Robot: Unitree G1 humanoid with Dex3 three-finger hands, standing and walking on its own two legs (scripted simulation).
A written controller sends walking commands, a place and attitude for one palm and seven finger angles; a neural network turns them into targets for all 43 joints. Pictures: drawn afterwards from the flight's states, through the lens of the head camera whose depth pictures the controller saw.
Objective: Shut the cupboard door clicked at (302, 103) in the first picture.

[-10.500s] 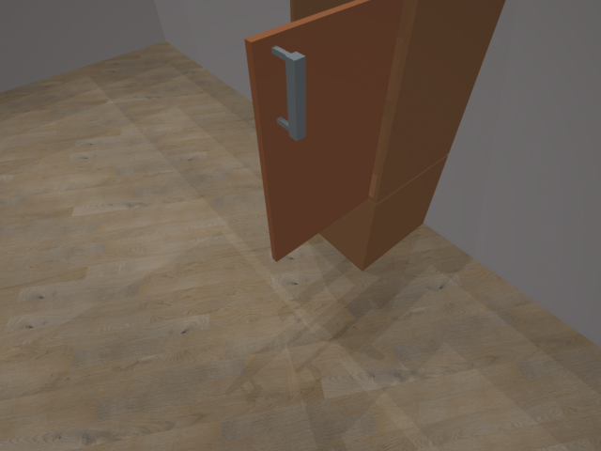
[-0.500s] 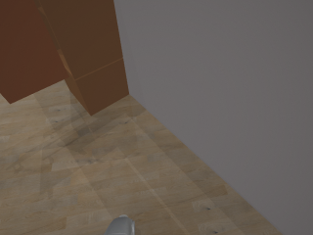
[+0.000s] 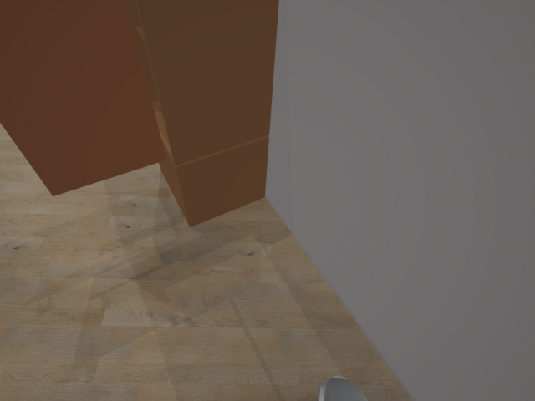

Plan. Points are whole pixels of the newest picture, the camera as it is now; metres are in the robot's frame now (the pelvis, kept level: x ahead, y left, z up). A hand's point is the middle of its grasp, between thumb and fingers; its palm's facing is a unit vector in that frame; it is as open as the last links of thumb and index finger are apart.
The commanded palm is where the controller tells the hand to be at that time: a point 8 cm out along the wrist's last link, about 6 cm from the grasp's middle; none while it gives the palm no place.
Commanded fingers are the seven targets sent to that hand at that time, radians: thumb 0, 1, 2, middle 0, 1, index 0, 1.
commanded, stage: walk to a spot facing it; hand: left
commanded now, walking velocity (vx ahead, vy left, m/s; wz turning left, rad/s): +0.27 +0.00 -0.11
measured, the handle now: out of the picture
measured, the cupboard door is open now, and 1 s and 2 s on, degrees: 90 90 90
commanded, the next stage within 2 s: turn to face it in 0.02 s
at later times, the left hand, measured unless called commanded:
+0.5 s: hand (195, 334) +0.26 +0.15 -0.17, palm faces +0.17 -0.97 -0.18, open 7.1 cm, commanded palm none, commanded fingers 0.00 0.90 0.90 -0.20 -0.30 -0.20 -0.30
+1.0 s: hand (146, 356) +0.21 +0.23 -0.17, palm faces +0.39 -0.89 -0.23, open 7.4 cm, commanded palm none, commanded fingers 0.00 0.90 0.90 -0.20 -0.30 -0.20 -0.30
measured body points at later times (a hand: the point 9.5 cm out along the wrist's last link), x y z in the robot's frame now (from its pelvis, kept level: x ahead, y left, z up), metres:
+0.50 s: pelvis +0.17 -0.04 -0.01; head +0.21 -0.03 +0.44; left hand +0.25 +0.20 -0.15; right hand +0.22 -0.28 -0.16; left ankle +0.16 +0.08 -0.68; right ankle +0.21 -0.15 -0.74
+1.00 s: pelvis +0.23 +0.01 +0.00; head +0.26 +0.04 +0.45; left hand +0.19 +0.28 -0.15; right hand +0.39 -0.17 -0.14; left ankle +0.21 +0.09 -0.74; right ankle +0.27 -0.15 -0.68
